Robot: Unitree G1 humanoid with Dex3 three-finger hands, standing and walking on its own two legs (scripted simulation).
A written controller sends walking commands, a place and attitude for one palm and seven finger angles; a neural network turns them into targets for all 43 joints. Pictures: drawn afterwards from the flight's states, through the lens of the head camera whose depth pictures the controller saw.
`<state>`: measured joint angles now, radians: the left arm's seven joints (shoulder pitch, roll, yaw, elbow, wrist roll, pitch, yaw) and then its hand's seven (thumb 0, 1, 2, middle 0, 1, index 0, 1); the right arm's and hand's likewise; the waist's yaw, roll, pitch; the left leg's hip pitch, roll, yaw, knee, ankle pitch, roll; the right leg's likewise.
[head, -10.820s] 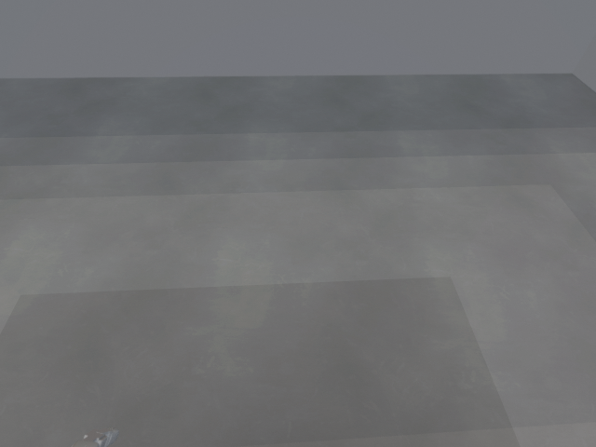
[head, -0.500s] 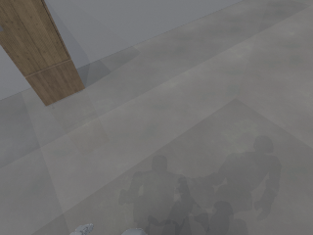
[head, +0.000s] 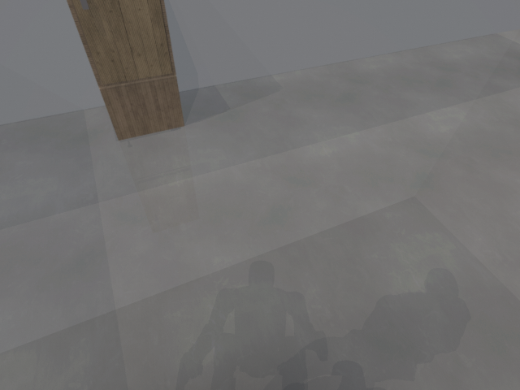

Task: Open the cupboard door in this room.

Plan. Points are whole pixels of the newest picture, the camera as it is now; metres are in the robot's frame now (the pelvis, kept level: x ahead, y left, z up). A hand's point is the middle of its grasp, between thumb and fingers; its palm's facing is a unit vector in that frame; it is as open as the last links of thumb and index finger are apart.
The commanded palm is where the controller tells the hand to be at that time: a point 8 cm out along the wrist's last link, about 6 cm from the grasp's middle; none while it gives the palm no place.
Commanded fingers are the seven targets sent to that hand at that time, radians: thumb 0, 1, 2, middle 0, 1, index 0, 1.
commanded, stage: turn or walk to find it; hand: left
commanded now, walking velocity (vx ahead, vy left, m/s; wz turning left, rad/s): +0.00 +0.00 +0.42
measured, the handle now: out of the picture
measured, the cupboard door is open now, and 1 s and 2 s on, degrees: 0 0 0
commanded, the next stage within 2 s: stand and wait in 0.20 s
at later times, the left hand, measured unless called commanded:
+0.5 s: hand out of the picture -0.03 +0.20 -0.18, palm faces +0.13 -0.97 -0.20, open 7.3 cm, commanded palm none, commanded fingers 0.00 0.90 0.90 -0.20 -0.30 -0.20 -0.30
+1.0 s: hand out of the picture -0.06 +0.17 -0.18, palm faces +0.21 -0.96 -0.19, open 7.3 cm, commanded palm none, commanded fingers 0.00 0.90 0.90 -0.20 -0.30 -0.20 -0.30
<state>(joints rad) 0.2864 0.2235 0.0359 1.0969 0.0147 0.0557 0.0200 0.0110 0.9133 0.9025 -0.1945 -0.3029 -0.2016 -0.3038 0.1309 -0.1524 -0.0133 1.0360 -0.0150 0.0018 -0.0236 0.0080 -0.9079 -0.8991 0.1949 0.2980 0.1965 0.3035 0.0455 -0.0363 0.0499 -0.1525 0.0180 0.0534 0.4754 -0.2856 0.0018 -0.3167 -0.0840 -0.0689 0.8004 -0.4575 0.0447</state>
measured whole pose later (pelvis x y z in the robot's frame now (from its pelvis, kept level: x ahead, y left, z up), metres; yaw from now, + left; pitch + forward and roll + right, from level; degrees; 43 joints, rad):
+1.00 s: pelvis -0.05 +0.00 +0.00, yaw +9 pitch +0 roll -1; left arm 0.25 0.15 0.04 1.08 0.01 0.02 0.03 0.01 0.92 0.90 -0.20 -0.30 -0.20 -0.30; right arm 0.29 -0.15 -0.03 1.10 -0.01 0.03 -0.01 0.01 -0.91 -0.90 0.20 0.30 0.20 0.30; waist 0.00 0.01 0.04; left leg -0.29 0.01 -0.02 0.56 -0.26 -0.01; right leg -0.24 -0.06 -0.15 0.54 -0.29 0.00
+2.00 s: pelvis -0.07 -0.03 -0.01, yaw +30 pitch -1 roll +1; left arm 0.30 0.23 0.05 1.06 0.02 0.05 0.03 0.01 0.91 0.90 -0.20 -0.30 -0.20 -0.30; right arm 0.10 -0.21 -0.04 1.01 -0.01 0.02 0.00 0.01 -0.91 -0.90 0.19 0.30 0.20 0.30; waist 0.05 -0.04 0.09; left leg -0.24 -0.02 0.04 0.56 -0.30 0.03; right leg -0.32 -0.09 -0.10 0.86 -0.52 0.04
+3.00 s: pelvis -0.11 -0.07 +0.00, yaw +45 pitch -1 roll +1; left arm 0.28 0.21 0.01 1.11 0.02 0.03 0.02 0.01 0.91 0.90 -0.19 -0.30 -0.20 -0.30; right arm 0.13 -0.15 -0.02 1.07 -0.01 0.00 -0.03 0.00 -0.92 -0.90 0.20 0.30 0.20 0.30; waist 0.04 -0.03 0.04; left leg -0.15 0.00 0.06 0.46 -0.28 0.01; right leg -0.23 -0.08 -0.06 0.58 -0.33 0.05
